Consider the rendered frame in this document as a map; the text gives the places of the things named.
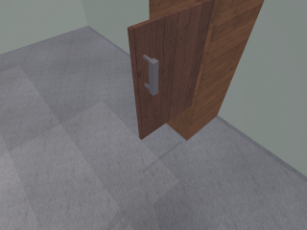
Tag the cupboard door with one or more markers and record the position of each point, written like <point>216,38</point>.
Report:
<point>177,40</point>

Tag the handle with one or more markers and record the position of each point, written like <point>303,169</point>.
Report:
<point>153,74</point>

